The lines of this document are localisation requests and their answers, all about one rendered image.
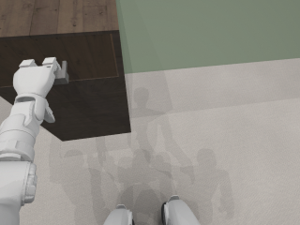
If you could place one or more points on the handle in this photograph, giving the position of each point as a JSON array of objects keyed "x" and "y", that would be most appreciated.
[{"x": 61, "y": 76}]

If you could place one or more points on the cabinet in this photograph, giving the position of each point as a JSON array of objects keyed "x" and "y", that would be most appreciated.
[{"x": 84, "y": 108}]

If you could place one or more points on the robot left upper arm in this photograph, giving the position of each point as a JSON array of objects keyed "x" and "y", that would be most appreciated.
[{"x": 18, "y": 184}]

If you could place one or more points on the left robot hand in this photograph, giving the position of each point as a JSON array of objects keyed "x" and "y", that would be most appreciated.
[{"x": 38, "y": 80}]

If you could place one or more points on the drawer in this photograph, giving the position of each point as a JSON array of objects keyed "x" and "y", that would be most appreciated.
[{"x": 88, "y": 56}]

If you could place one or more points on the right robot thigh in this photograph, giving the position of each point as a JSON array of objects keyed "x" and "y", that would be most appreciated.
[{"x": 178, "y": 213}]

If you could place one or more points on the left robot forearm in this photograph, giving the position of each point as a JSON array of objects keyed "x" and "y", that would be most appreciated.
[{"x": 19, "y": 131}]

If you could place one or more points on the robot right shin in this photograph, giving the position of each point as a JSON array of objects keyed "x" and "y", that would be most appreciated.
[{"x": 174, "y": 197}]

